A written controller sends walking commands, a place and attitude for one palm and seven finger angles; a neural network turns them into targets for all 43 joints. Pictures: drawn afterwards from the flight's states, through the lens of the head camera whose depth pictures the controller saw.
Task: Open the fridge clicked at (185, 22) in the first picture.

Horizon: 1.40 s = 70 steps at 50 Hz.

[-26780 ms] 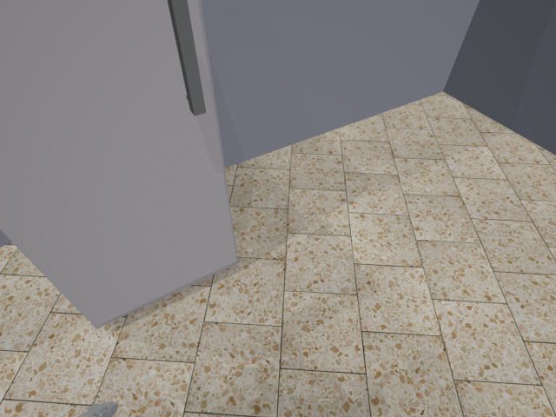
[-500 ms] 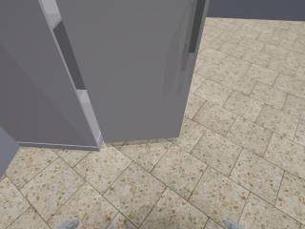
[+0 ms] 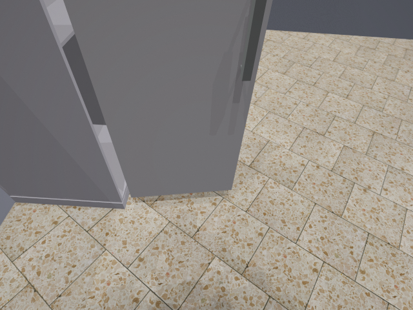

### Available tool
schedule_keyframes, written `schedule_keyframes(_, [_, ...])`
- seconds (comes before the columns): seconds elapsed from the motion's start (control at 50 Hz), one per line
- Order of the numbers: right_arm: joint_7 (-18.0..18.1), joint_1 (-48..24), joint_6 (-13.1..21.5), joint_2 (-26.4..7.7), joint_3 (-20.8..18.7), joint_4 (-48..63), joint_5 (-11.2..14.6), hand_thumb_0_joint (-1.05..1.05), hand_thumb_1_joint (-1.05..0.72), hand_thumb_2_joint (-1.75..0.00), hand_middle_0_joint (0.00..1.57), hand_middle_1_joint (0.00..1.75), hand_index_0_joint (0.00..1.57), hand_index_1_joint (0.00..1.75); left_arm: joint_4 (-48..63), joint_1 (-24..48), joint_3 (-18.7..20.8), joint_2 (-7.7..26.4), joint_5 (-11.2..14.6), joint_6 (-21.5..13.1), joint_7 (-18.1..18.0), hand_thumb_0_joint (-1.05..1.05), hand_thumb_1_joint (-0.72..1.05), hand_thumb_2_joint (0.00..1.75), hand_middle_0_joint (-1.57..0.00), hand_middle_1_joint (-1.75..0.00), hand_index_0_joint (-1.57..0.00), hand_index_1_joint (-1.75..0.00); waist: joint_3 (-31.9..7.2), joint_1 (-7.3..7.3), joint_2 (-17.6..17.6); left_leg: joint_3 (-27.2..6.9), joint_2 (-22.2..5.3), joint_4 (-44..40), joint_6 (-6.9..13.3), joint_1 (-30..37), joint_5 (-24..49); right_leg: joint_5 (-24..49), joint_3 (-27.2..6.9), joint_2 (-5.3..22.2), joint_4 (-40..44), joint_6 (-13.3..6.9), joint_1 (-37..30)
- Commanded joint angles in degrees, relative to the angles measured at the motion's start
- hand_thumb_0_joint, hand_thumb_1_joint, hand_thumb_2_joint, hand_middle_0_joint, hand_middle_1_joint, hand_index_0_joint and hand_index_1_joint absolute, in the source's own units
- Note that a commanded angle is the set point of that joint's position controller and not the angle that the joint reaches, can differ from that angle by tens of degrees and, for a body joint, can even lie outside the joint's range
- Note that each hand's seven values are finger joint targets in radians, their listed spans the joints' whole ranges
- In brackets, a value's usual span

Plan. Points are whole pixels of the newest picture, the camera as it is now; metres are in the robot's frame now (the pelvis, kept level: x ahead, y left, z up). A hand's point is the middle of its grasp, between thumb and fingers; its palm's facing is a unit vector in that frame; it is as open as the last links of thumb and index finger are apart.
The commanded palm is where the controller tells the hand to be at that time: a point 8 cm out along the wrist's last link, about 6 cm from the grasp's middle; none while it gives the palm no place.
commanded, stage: let the arm hang, fingers relaxed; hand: right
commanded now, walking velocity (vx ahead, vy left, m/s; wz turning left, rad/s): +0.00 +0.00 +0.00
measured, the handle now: (250, 34) +0.79 -0.07 +0.17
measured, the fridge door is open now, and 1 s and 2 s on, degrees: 81 81 81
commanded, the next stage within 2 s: look to check the result in 0.34 s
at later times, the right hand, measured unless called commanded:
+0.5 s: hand out of the picture +0.09 -0.24 -0.16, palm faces -0.05 +0.95 -0.31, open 7.4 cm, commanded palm none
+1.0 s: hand out of the picture +0.10 -0.24 -0.15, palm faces -0.03 +0.94 -0.33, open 7.4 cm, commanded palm none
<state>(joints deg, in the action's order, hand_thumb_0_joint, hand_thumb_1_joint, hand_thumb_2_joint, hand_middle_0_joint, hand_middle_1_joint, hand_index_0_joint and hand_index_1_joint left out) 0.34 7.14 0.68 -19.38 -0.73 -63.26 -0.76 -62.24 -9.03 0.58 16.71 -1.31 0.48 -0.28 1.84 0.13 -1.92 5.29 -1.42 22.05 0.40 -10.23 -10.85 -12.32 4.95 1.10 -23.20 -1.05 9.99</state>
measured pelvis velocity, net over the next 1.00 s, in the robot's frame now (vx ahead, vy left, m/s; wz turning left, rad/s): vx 0.02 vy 0.00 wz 0.00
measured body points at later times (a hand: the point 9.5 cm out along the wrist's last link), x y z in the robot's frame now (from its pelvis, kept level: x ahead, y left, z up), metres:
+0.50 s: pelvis +0.01 -0.01 +0.00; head +0.03 -0.01 +0.45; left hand +0.07 +0.29 -0.13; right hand +0.09 -0.29 -0.14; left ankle +0.01 +0.11 -0.74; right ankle +0.00 -0.10 -0.74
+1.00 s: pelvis +0.02 +0.00 +0.00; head +0.03 +0.00 +0.45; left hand +0.10 +0.29 -0.13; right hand +0.11 -0.29 -0.13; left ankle +0.01 +0.11 -0.74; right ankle +0.00 -0.10 -0.74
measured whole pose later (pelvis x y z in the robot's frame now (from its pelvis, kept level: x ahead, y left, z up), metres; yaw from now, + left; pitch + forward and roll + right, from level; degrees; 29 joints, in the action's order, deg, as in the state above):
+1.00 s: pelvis +0.02 +0.00 +0.00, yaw +0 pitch -1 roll +0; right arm 0.2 5.6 1.4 -18.9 0.3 -65.2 -0.6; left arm -64.7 -5.4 0.0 18.5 -1.0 -0.4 -0.4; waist 1.4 0.4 -0.1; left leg 5.2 -1.6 17.5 0.0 -6.5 -10.4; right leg -11.1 5.1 0.5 -17.2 -0.9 5.6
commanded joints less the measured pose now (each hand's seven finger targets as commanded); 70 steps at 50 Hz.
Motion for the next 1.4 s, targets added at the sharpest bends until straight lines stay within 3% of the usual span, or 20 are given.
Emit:
schedule_keyframes(0.0, [0.3, -2.5, 1.4, -9.8, -1.8, 3.1, -0.2, 0.00, -0.90, -0.90, 0.20, 0.30, 0.20, 0.30, 2.6, 1.5, 2.0, 11.9, 0.1, -1.4, -0.5, 0.00, 0.90, 0.90, -0.20, -0.30, -0.20, -0.30, -3.6, 0.08, 2.9, -6.8, -6.2, -4.1, 1.8, 2.0, 4.4, 6.6, -7.4, 7.0, 6.3, -1.1, -0.7])
schedule_keyframes(0.12, [0.3, -4.3, 1.3, -10.3, -1.6, 3.1, -0.2, 0.00, -0.90, -0.90, 0.20, 0.30, 0.20, 0.30, 2.0, 3.7, 1.6, 12.3, 0.0, -1.6, -0.4, 0.00, 0.90, 0.90, -0.20, -0.30, -0.20, -0.30, -2.2, 0.06, 1.2, -6.7, -6.4, -4.5, 1.4, 2.1, 4.9, 8.2, -7.3, 7.1, 8.0, -0.8, -0.9])
schedule_keyframes(0.28, [0.2, -4.7, 1.3, -10.5, -1.6, 3.1, -0.2, 0.00, -0.90, -0.90, 0.20, 0.30, 0.20, 0.30, 1.7, 4.5, 1.4, 13.0, 0.1, -2.0, -0.5, 0.00, 0.90, 0.90, -0.20, -0.30, -0.20, -0.30, -3.4, 0.19, 0.4, -6.7, -6.6, -5.1, 1.4, 3.2, 6.1, 10.2, -7.2, 7.2, 8.5, -0.6, -2.5])
schedule_keyframes(0.54, [0.2, -3.4, 1.4, -10.6, -1.5, 1.9, 0.0, 0.00, -0.90, -0.90, 0.20, 0.30, 0.20, 0.30, 1.0, 4.3, 1.4, 13.3, 0.3, -1.9, -0.8, 0.00, 0.90, 0.90, -0.20, -0.30, -0.20, -0.30, -5.5, 0.43, 0.5, -6.7, -7.0, -5.9, 1.6, 4.0, 8.2, 11.5, -7.0, 7.3, 8.0, -0.7, -5.0])
schedule_keyframes(0.6, [0.3, -2.9, 1.6, -10.7, -1.5, 1.7, 0.0, 0.00, -0.90, -0.90, 0.20, 0.30, 0.20, 0.30, 1.0, 4.1, 1.5, 13.3, 0.4, -1.9, -0.9, 0.00, 0.90, 0.90, -0.20, -0.30, -0.20, -0.30, -5.8, 0.47, 2.1, -6.8, -7.0, -6.0, 1.7, 4.1, 10.3, 12.8, -7.0, 7.3, 7.4, -0.7, -5.8])
schedule_keyframes(0.74, [0.3, -3.2, 1.5, -10.8, -1.3, 1.3, 0.0, 0.00, -0.90, -0.90, 0.20, 0.30, 0.20, 0.30, 0.7, 4.5, 1.4, 13.4, 0.3, -1.8, -0.9, 0.00, 0.90, 0.90, -0.20, -0.30, -0.20, -0.30, -3.8, 0.54, 1.3, -6.8, -7.1, -6.2, 1.7, 3.5, 10.3, 12.8, -6.9, 7.3, 8.1, -0.6, -5.4])
schedule_keyframes(0.9, [0.4, -3.2, 1.7, -11.1, -1.4, 1.5, -0.1, 0.00, -0.90, -0.90, 0.20, 0.30, 0.20, 0.30, 0.9, 4.8, 1.4, 13.5, 0.4, -1.8, -0.7, 0.00, 0.90, 0.90, -0.20, -0.30, -0.20, -0.30, -4.6, 0.48, 2.5, -6.8, -7.2, -6.8, 1.7, 4.2, 10.8, 12.7, -6.8, 7.3, 8.3, -0.6, -5.9])
schedule_keyframes(1.08, [0.4, -3.5, 1.9, -11.0, -1.5, 1.8, 0.0, 0.00, -0.90, -0.90, 0.20, 0.30, 0.20, 0.30, 0.7, 4.6, 1.4, 13.4, 0.2, -2.1, -0.8, 0.00, 0.90, 0.90, -0.20, -0.30, -0.20, -0.30, -5.5, 0.41, 1.1, -6.8, -7.4, -6.1, 1.8, 5.8, 14.2, 16.0, -6.7, 7.3, 8.4, -0.4, -6.5])
schedule_keyframes(1.18, [0.4, -3.7, 1.8, -11.0, -1.5, 1.8, 0.1, 0.00, -0.90, -0.90, 0.20, 0.30, 0.20, 0.30, 0.7, 4.6, 1.4, 13.5, 0.2, -2.0, -0.9, 0.00, 0.90, 0.90, -0.20, -0.30, -0.20, -0.30, -3.9, 0.43, 1.4, -6.8, -7.3, -6.8, 1.8, 5.1, 12.7, 14.2, -6.6, 7.3, 8.8, -0.2, -5.9])
schedule_keyframes(1.38, [0.4, -3.4, 1.8, -11.2, -1.5, 1.6, 0.1, 0.00, -0.90, -0.90, 0.20, 0.30, 0.20, 0.30, 0.4, 4.0, 1.3, 13.5, 0.3, -2.0, -0.9, 0.00, 0.90, 0.90, -0.20, -0.30, -0.20, -0.30, -4.4, 0.49, 1.6, -7.2, -7.3, -7.1, 2.0, 5.7, 13.0, 13.7, -6.5, 7.5, 9.0, -0.2, -6.3])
